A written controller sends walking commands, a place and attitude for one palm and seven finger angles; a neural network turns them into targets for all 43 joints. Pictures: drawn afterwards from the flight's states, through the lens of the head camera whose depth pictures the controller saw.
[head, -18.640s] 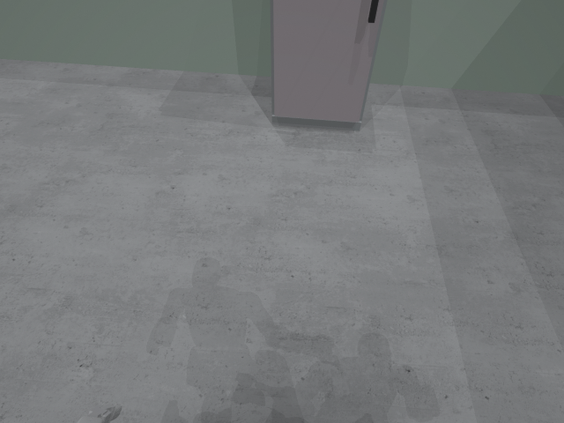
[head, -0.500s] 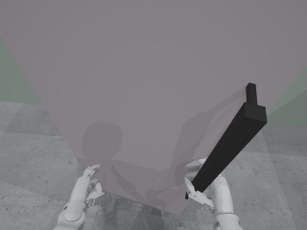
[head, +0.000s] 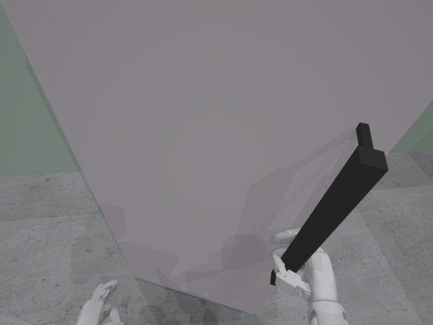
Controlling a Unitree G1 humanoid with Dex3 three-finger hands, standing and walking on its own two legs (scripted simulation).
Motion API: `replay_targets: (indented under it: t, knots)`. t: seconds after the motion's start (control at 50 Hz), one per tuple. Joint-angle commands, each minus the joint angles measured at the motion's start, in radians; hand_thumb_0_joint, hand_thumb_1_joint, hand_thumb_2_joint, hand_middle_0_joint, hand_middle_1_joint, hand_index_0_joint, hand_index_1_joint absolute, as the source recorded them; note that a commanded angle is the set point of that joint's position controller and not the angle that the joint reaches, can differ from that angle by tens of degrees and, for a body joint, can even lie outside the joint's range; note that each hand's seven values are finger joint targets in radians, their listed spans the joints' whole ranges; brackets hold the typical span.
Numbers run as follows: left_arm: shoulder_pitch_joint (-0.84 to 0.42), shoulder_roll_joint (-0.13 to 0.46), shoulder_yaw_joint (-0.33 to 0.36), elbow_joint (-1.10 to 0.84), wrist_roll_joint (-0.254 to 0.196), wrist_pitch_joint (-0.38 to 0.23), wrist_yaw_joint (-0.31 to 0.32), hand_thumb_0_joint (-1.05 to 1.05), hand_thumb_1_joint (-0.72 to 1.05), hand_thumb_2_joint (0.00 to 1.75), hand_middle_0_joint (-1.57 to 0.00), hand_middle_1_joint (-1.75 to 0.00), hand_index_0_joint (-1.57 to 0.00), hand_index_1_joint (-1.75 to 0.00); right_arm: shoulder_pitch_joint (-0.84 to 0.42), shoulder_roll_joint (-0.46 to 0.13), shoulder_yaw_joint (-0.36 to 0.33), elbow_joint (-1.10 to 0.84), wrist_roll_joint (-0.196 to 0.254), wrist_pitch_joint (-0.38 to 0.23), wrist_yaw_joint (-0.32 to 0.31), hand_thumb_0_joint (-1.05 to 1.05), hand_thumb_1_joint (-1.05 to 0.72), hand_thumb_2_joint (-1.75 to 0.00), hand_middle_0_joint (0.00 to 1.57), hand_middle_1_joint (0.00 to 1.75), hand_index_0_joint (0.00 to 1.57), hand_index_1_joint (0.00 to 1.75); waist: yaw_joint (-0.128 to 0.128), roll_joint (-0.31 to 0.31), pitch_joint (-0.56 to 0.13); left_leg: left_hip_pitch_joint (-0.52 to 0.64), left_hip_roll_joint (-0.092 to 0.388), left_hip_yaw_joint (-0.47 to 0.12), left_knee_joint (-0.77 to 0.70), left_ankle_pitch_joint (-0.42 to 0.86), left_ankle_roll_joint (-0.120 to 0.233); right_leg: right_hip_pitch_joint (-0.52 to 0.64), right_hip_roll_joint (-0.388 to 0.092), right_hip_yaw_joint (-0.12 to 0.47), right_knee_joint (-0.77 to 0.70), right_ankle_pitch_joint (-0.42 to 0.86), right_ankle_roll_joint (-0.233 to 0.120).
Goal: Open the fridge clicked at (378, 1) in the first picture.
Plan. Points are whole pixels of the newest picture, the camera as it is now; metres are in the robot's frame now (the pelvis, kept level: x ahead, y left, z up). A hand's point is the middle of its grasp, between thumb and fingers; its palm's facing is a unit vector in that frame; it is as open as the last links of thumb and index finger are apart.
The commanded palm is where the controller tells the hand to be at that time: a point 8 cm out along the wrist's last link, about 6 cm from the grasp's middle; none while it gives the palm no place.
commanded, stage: walk backward, drawing the door open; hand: right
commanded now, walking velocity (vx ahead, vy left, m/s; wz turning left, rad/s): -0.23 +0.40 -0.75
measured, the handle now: (308, 226) +0.28 -0.11 +0.09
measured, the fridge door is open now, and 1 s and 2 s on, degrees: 23 69 75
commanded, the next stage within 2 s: stop walking and hold the door back in 1.08 s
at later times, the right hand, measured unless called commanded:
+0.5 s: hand out of the picture +0.07 +0.01 +0.01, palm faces +0.33 +0.93 -0.17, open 6.5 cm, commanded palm +0.03 -0.03 +0.01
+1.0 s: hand out of the picture -0.03 +0.16 +0.01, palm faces +0.75 +0.62 -0.22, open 6.3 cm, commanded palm -0.09 +0.15 +0.01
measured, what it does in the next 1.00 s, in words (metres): steps to the left, turning right: right foot, then left foot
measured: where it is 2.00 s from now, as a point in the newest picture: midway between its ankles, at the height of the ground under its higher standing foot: outside the picture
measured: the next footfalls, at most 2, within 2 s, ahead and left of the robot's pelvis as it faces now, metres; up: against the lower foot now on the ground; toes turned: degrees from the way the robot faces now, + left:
right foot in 0.02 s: +0.00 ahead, -0.14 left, +0.00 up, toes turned -4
left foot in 0.26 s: +0.06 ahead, +0.20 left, +0.00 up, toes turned -12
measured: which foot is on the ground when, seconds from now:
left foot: down 0.00-0.02, up 0.04-0.24, down 0.26-0.48, up 0.50-0.72, down 0.74-1.00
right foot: up 0.00-0.00, down 0.02-0.28, up 0.30-0.48, down 0.50-0.74, up 0.76-1.00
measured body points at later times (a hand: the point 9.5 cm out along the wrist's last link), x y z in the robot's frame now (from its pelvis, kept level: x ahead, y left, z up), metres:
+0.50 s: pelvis -0.11 +0.19 -0.02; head -0.09 +0.20 +0.43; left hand +0.13 +0.35 -0.11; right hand +0.05 -0.04 +0.02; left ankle +0.02 +0.21 -0.73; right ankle -0.15 +0.08 -0.73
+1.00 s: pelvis -0.09 +0.43 +0.00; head -0.07 +0.42 +0.45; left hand +0.19 +0.49 -0.09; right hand -0.08 +0.13 +0.03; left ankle +0.00 +0.41 -0.73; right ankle -0.20 +0.38 -0.69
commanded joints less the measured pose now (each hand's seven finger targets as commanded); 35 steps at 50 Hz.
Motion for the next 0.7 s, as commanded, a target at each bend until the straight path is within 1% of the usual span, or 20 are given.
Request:
replay_targets:
  t: [0.0,0.02,0.04,0.06,0.12,0.16,0.2,0.26,0.28,0.3,0.38,0.44,0.46,0.48,0.5,0.52,0.56,0.6,0.64,0.68]
  knots:
    - [-0.029,0.101,0.043,-0.193,0.021,-0.091,-0.008,0.00,0.90,0.90,-0.20,-0.30,-0.20,-0.30,-0.097,-0.044,0.045,-0.278,-0.020,-0.112,0.013,0.00,-0.90,-0.90,0.45,1.40,0.45,1.40,0.018,-0.317,-0.175,-0.252,-0.009,-0.165,0.466,-0.251,-0.319,0.321,-0.462,0.662,-0.438,0.731,-0.226]
    - [-0.076,0.112,0.045,-0.197,0.037,-0.074,-0.013,0.00,0.90,0.90,-0.20,-0.30,-0.20,-0.30,-0.057,-0.065,0.020,-0.262,-0.065,-0.114,0.006,0.00,-0.90,-0.90,0.45,1.40,0.45,1.40,-0.017,-0.181,-0.166,-0.282,0.004,-0.291,0.653,-0.312,-0.256,0.285,-0.540,0.752,-0.434,0.796,-0.285]
    - [-0.094,0.077,0.058,-0.197,0.046,-0.071,-0.011,0.00,0.90,0.90,-0.20,-0.30,-0.20,-0.30,-0.099,-0.099,-0.016,-0.315,-0.068,-0.110,0.020,0.00,-0.90,-0.90,0.45,1.40,0.45,1.40,0.003,-0.180,-0.129,-0.330,0.013,-0.297,0.646,-0.360,-0.217,0.239,-0.502,0.734,-0.365,0.944,-0.256]
    - [-0.117,0.083,0.054,-0.168,0.045,-0.076,-0.015,0.00,0.90,0.90,-0.20,-0.30,-0.20,-0.30,-0.115,-0.088,-0.007,-0.316,-0.070,-0.110,0.034,0.00,-0.90,-0.90,0.45,1.40,0.45,1.40,-0.020,-0.132,-0.084,-0.342,0.012,-0.314,0.656,-0.307,-0.212,0.229,-0.452,0.608,-0.325,0.899,-0.223]
    - [-0.120,0.098,0.062,-0.139,0.022,-0.090,-0.026,0.00,0.90,0.90,-0.20,-0.30,-0.20,-0.30,-0.122,-0.015,0.026,-0.208,-0.046,-0.095,0.042,0.00,-0.90,-0.90,0.45,1.40,0.45,1.40,-0.045,-0.160,-0.049,-0.029,-0.003,-0.281,0.408,-0.216,-0.194,-0.036,-0.303,0.377,-0.362,0.365,-0.126]
    - [-0.142,0.085,0.055,-0.146,-0.001,-0.096,-0.025,0.00,0.90,0.90,-0.20,-0.30,-0.20,-0.30,-0.138,-0.014,0.026,-0.199,-0.030,-0.087,0.035,0.00,-0.90,-0.90,0.45,1.40,0.45,1.40,-0.033,-0.232,-0.017,0.178,-0.041,-0.207,0.201,-0.215,-0.192,-0.213,-0.215,0.316,-0.416,-0.035,-0.096]
    - [-0.132,0.070,0.056,-0.130,-0.013,-0.089,-0.026,0.00,0.90,0.90,-0.20,-0.30,-0.20,-0.30,-0.148,-0.047,0.000,-0.222,-0.036,-0.099,0.036,0.00,-0.90,-0.90,0.45,1.40,0.45,1.40,-0.014,-0.226,-0.036,0.247,-0.063,-0.175,0.020,-0.192,-0.202,-0.235,-0.145,0.305,-0.377,-0.125,-0.077]
    - [-0.143,-0.014,0.047,-0.127,-0.024,-0.079,-0.034,0.00,0.90,0.90,-0.20,-0.30,-0.20,-0.30,-0.161,-0.132,-0.074,-0.324,-0.025,-0.108,0.029,0.00,-0.90,-0.90,0.45,1.40,0.45,1.40,-0.004,0.120,-0.087,0.090,0.153,-0.268,-0.159,-0.218,-0.106,-0.157,0.042,0.045,0.001,-0.048,0.026]
    - [-0.143,0.004,0.072,-0.125,-0.027,-0.083,-0.022,0.00,0.90,0.90,-0.20,-0.30,-0.20,-0.30,-0.070,-0.174,-0.142,-0.248,-0.028,-0.094,0.018,0.00,-0.90,-0.90,0.45,1.40,0.45,1.40,-0.049,0.296,-0.170,0.067,0.260,-0.365,-0.241,-0.311,-0.023,-0.157,0.060,-0.003,0.338,-0.121,0.034]
    - [-0.160,0.001,0.074,-0.122,-0.019,-0.087,-0.009,0.00,0.90,0.90,-0.20,-0.30,-0.20,-0.30,-0.081,-0.185,-0.144,-0.249,-0.043,-0.086,0.027,0.00,-0.90,-0.90,0.45,1.40,0.45,1.40,-0.070,0.349,-0.198,0.045,0.317,-0.468,-0.261,-0.297,0.050,-0.192,0.050,0.032,0.614,-0.195,0.022]
    - [-0.150,-0.018,0.038,-0.131,-0.005,-0.095,0.009,0.00,0.90,0.90,-0.20,-0.30,-0.20,-0.30,-0.173,-0.122,-0.103,-0.227,-0.041,-0.098,0.038,0.00,-0.90,-0.90,0.45,1.40,0.45,1.40,-0.036,0.210,-0.092,0.025,0.254,-0.194,-0.110,0.042,0.018,-0.079,-0.047,0.020,0.344,-0.173,0.004]
    - [-0.043,0.018,0.041,-0.124,-0.002,-0.120,0.023,0.00,0.90,0.90,-0.20,-0.30,-0.20,-0.30,-0.180,-0.098,-0.059,-0.247,-0.024,-0.089,0.047,0.00,-0.90,-0.90,0.45,1.40,0.45,1.40,0.025,0.013,-0.068,-0.162,0.169,-0.123,0.133,-0.106,-0.061,0.174,-0.053,0.023,-0.158,0.036,-0.013]
    - [-0.022,0.045,0.047,-0.149,0.011,-0.136,0.020,0.00,0.90,0.90,-0.20,-0.30,-0.20,-0.30,-0.176,-0.097,-0.061,-0.277,-0.026,-0.107,0.052,0.00,-0.90,-0.90,0.45,1.40,0.45,1.40,0.032,-0.164,-0.067,-0.346,0.084,-0.120,0.387,-0.257,-0.132,0.244,-0.278,0.362,-0.370,0.064,-0.082]
    - [-0.053,0.089,0.056,-0.174,0.039,-0.137,0.013,0.00,0.90,0.90,-0.20,-0.30,-0.20,-0.30,-0.153,-0.094,-0.054,-0.324,-0.044,-0.128,0.052,0.00,-0.90,-0.90,0.45,1.40,0.45,1.40,-0.006,-0.298,-0.060,-0.367,0.028,-0.235,0.643,-0.365,-0.214,0.146,-0.579,0.861,-0.541,0.110,-0.227]
    - [-0.124,0.122,0.070,-0.183,0.035,-0.117,0.021,0.00,0.90,0.90,-0.20,-0.30,-0.20,-0.30,-0.105,-0.130,-0.095,-0.337,-0.062,-0.149,0.041,0.00,-0.90,-0.90,0.45,1.40,0.45,1.40,-0.035,-0.172,-0.060,-0.335,0.033,-0.344,0.746,-0.268,-0.232,0.128,-0.612,0.843,-0.550,0.202,-0.282]
    - [-0.094,0.098,0.068,-0.158,0.036,-0.105,0.004,0.00,0.90,0.90,-0.20,-0.30,-0.20,-0.30,-0.094,-0.112,-0.073,-0.325,-0.067,-0.139,0.056,0.00,-0.90,-0.90,0.45,1.40,0.45,1.40,-0.012,-0.206,-0.029,-0.335,0.032,-0.354,0.752,-0.242,-0.230,0.058,-0.495,0.732,-0.504,0.046,-0.229]
    - [-0.134,0.099,0.069,-0.135,0.030,-0.100,-0.007,0.00,0.90,0.90,-0.20,-0.30,-0.20,-0.30,-0.150,-0.131,-0.095,-0.345,-0.058,-0.122,0.057,0.00,-0.90,-0.90,0.45,1.40,0.45,1.40,-0.026,-0.246,0.072,-0.225,0.048,-0.338,0.703,-0.210,-0.220,-0.124,-0.417,0.576,-0.467,-0.018,-0.196]
    - [-0.112,0.105,0.073,-0.130,0.013,-0.101,-0.017,0.00,0.90,0.90,-0.20,-0.30,-0.20,-0.30,-0.107,-0.085,-0.083,-0.270,-0.033,-0.099,0.052,0.00,-0.90,-0.90,0.45,1.40,0.45,1.40,-0.052,-0.225,0.004,0.031,0.002,-0.267,0.410,-0.237,-0.210,-0.177,-0.294,0.373,-0.421,-0.048,-0.116]
    - [-0.116,0.100,0.065,-0.144,-0.005,-0.109,-0.010,0.00,0.90,0.90,-0.20,-0.30,-0.20,-0.30,-0.110,-0.105,-0.106,-0.243,-0.016,-0.086,0.038,0.00,-0.90,-0.90,0.45,1.40,0.45,1.40,-0.051,-0.232,-0.036,0.258,-0.072,-0.148,0.162,-0.263,-0.202,-0.256,-0.215,0.289,-0.426,-0.171,-0.068]
    - [-0.111,0.053,0.065,-0.126,-0.014,-0.112,-0.016,0.00,0.90,0.90,-0.20,-0.30,-0.20,-0.30,-0.147,-0.136,-0.122,-0.283,-0.021,-0.098,0.036,0.00,-0.90,-0.90,0.45,1.40,0.45,1.40,-0.032,-0.127,-0.094,0.273,-0.030,-0.160,-0.110,-0.255,-0.171,-0.195,-0.076,0.168,-0.231,-0.161,-0.021]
